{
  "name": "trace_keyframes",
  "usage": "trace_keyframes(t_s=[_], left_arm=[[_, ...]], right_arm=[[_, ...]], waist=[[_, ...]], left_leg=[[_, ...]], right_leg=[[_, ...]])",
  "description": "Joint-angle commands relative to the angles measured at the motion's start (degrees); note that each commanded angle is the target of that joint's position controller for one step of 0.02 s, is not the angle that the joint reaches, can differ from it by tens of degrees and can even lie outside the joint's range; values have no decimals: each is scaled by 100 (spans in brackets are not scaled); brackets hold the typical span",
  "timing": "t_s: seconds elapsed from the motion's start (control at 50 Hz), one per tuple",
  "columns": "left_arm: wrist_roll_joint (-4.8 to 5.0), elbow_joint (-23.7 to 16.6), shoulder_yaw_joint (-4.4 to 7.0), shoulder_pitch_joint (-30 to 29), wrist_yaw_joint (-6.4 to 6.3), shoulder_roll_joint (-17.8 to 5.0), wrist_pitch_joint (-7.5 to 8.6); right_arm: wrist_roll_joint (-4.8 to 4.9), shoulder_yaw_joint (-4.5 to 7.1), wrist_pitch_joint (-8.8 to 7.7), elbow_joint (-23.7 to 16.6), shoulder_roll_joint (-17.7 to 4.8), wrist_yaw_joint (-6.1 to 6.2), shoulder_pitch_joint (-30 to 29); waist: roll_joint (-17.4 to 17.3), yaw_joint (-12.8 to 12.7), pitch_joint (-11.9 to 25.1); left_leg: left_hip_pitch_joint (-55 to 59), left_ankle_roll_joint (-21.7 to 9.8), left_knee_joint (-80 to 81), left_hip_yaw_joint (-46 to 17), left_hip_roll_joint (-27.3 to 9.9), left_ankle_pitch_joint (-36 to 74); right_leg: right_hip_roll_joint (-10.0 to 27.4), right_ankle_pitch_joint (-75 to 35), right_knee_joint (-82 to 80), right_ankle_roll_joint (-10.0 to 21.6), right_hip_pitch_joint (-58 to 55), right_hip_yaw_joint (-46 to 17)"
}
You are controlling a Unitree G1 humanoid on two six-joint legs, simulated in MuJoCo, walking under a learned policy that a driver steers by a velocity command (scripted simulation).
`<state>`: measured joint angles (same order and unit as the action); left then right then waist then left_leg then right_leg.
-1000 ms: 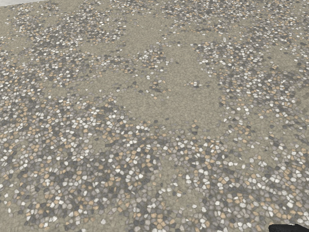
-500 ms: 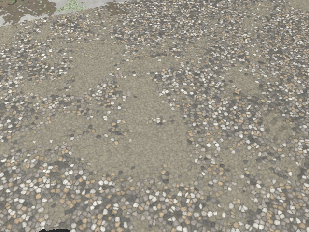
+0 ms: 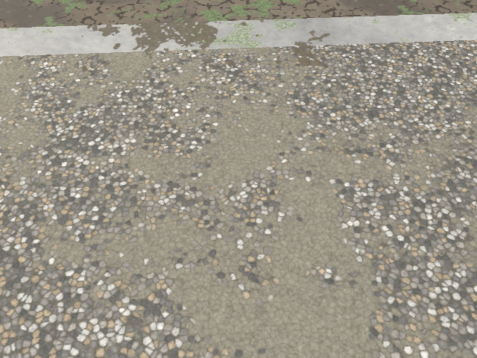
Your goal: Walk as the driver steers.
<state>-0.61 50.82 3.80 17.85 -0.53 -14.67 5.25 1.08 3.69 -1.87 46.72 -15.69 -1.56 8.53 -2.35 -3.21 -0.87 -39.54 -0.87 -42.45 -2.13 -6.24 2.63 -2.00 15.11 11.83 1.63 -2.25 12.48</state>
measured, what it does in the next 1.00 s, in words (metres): walks ahead, turning left: left foot, then right foot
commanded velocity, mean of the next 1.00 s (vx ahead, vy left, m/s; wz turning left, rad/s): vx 0.50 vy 0.00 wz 0.29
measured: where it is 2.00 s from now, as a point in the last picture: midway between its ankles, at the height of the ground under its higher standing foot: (188, 174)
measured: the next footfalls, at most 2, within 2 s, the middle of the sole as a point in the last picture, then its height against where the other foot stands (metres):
left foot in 0.14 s outside the picture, level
right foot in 0.66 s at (268, 326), level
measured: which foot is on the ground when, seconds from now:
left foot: up 0.00-0.12, down 0.14-0.66, up 0.68-1.00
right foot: down 0.00-0.16, up 0.18-0.64, down 0.66-1.00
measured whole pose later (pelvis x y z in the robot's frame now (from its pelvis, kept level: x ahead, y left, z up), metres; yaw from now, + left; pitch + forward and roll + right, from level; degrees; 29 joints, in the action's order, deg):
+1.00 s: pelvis +0.57 +0.08 +0.01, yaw +17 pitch +2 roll -1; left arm 0.6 50.4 2.5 19.9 0.8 -15.0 4.9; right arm 0.4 3.0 -3.7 41.0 -15.8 -0.3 7.5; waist -2.3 -4.3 -0.8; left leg -38.2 0.6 -40.4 -2.8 -6.4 -0.6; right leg -3.7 11.6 13.3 3.3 3.7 1.6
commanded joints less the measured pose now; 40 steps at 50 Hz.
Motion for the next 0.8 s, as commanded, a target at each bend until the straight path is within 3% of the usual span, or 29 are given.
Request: trace_keyframes(t_s=[0.02,0.06,0.1,0.12,0.14,0.16,0.18,0.2,0.22,0.24,0.26,0.28,0.34,0.44,0.52,0.58,0.62,0.64,0.66,0.68,0.7,0.72,0.74,0.76,0.8], left_arm=[[83,-213,242,20,-56,-993,-39],[134,-184,275,2,-73,-1083,-139],[168,-234,323,-136,-121,-1256,-229],[174,-255,336,-213,-141,-1320,-281],[195,-289,313,-321,-156,-1304,-300],[41,-407,200,-183,-151,-1005,-233],[-21,-717,-14,153,-67,-303,-30],[186,-794,59,-403,47,-798,223],[354,-940,78,-813,96,-889,332],[270,-913,64,-851,67,-815,371],[102,-854,120,-870,22,-895,341],[52,-825,153,-760,26,-924,264],[-8,-839,119,-672,29,-719,73],[18,-1057,-28,-1608,95,-431,72],[106,-1230,-25,-2138,185,-561,132],[92,-1299,11,-2142,255,-695,195],[91,-1182,80,-1633,259,-834,227],[63,-974,180,-944,235,-1013,239],[-13,-820,257,18,207,-1304,244],[-28,-641,393,650,211,-1771,187],[150,-539,272,766,246,-1282,153],[172,-626,173,332,225,-991,128],[93,-718,121,-60,200,-875,80],[39,-737,61,-327,208,-740,61],[-15,-739,5,-507,211,-627,92]], right_arm=[[-1,-19,-74,-660,-174,-120,-773],[8,11,-67,-815,-245,-189,-827],[17,119,-37,-849,-449,-215,-474],[37,229,-25,-752,-640,-206,82],[47,413,-20,-532,-955,-139,993],[45,599,45,-377,-1518,5,1729],[59,615,-6,-561,-1885,14,1327],[4,462,-68,-628,-1412,-25,1494],[-27,386,-135,-606,-1108,-21,1348],[-4,336,-183,-638,-940,-31,988],[-14,276,-201,-715,-728,-13,635],[-69,229,-198,-828,-639,17,438],[-64,252,-226,-845,-777,104,472],[-37,247,-204,-648,-849,210,876],[-14,239,-198,-431,-887,187,1247],[-22,258,-140,-314,-928,218,1377],[-25,272,-93,-318,-975,238,1241],[-39,230,-76,-351,-886,237,1160],[-109,127,-73,-479,-676,239,1109],[-45,-12,-178,-507,-203,215,1954],[22,11,-248,-461,-502,195,1793],[108,109,-287,-595,-874,172,1182],[80,89,-307,-705,-847,173,752],[-13,100,-309,-755,-786,169,542],[-53,116,-250,-693,-634,166,758]], waist=[[399,-109,-490],[486,-15,-435],[725,281,-64],[777,613,254],[642,1116,720],[-213,1296,1240],[-1381,604,1764],[-603,1028,2092],[-364,1012,1365],[203,706,784],[232,507,573],[161,333,442],[102,205,325],[-131,616,106],[-213,859,-110],[-297,781,-156],[-424,458,50],[-326,113,515],[45,-287,1352],[1601,-81,2159],[1703,-242,2143],[1138,-283,1147],[679,-173,668],[500,-20,228],[723,260,147]], left_leg=[[-227,-132,451,257,26,-103],[-93,-289,600,471,179,-606],[652,-512,562,828,566,-1217],[1384,-660,612,946,802,-1402],[2757,-883,1052,883,1017,-1032],[4470,-1247,1180,-600,132,-884],[6052,-2444,2082,-4064,-1179,-1753],[6213,-2348,2584,-4395,-1286,-2002],[5675,-2090,2560,-3499,-1102,-1716],[4748,-1853,2560,-2770,-815,-1116],[4065,-1705,2610,-2290,-610,-579],[3571,-1673,2748,-2051,-468,-221],[2924,-1699,2982,-1544,-352,544],[2619,-1232,3047,-745,88,174],[3157,-1176,2905,-1059,-241,-413],[3868,-1087,2538,-1336,-573,37],[4034,-938,2017,-1278,-523,1222],[3905,-803,1221,-1037,-222,1941],[3069,-599,-237,-763,121,1162],[854,-98,-2431,-298,1069,-1793],[-122,-81,-3116,-713,1052,-3536],[-575,-129,-3357,-700,695,-3141],[-490,-158,-3166,-455,406,-2656],[-347,-138,-2745,-356,229,-2347],[230,-96,-2241,-325,8,-2008]], right_leg=[[1805,-2403,-289,707,-76,-289],[1905,-3354,104,613,-422,-158],[1895,-5288,927,478,-564,-16],[1821,-5903,1750,393,-464,51],[1589,-5572,2986,199,87,170],[1260,-3169,4821,-73,1609,178],[-140,1708,6819,-417,4017,-686],[97,1723,7106,-250,4626,-1857],[357,1302,6880,-99,4920,-1810],[630,862,6249,-56,4715,-1779],[805,630,5719,-90,4322,-1758],[884,466,5513,-133,3963,-1770],[897,68,4758,-394,3710,-1581],[652,-1973,2659,-499,3341,-1366],[531,-2208,1957,-332,3446,-1420],[476,-1555,1674,-82,3612,-1440],[293,-1183,1492,133,2933,-1248],[226,-1362,1415,312,1930,-1167],[994,-1565,1655,694,330,-1980],[2262,-625,1357,1661,-1835,-4463],[2453,774,584,1748,-1988,-5656],[2265,1214,457,1440,-1244,-4915],[2030,884,367,1250,-443,-4214],[1801,329,183,1204,296,-3726],[1515,-469,-66,1135,951,-3163]])
Keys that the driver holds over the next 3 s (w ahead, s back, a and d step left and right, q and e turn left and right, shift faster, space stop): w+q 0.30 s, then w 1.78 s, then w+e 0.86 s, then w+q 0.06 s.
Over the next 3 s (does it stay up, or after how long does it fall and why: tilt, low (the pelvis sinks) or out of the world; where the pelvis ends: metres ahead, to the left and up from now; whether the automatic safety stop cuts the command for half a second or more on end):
stays up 1.61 0.32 0.00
